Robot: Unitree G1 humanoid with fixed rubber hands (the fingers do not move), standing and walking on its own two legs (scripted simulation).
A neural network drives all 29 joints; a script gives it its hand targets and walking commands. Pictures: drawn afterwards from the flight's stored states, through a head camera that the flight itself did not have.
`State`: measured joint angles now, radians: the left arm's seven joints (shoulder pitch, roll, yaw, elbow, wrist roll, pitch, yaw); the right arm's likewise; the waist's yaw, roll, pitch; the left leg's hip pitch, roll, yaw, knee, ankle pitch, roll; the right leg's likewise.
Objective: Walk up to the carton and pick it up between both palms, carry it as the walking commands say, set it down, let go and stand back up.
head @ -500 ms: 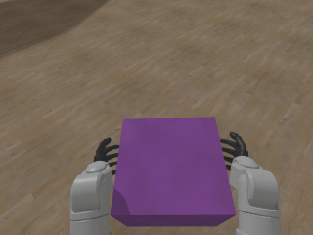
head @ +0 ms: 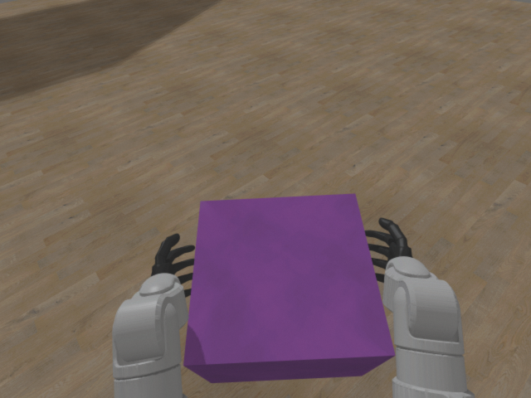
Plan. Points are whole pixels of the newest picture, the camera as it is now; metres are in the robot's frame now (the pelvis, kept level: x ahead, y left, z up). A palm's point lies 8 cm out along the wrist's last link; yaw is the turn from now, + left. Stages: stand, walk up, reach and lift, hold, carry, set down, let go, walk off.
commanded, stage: carry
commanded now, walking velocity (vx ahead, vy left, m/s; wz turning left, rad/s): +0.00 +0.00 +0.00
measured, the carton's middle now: (282, 289) +0.30 +0.02 +0.01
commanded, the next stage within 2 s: none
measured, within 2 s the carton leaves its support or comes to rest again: neither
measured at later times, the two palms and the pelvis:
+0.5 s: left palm (160, 349) +0.18 +0.16 +0.08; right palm (433, 342) +0.19 -0.16 +0.09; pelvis -0.08 +0.00 +0.01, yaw -1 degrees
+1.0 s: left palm (147, 303) +0.23 +0.18 +0.10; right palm (408, 299) +0.23 -0.14 +0.12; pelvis -0.04 +0.02 +0.03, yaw +0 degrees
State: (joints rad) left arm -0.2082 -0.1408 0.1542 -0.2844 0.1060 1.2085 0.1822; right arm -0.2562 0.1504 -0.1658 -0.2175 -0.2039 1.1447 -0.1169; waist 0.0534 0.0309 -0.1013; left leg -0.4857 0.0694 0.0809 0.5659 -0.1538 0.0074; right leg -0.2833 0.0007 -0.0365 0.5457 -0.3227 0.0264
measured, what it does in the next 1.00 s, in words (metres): steps on the spot: left foot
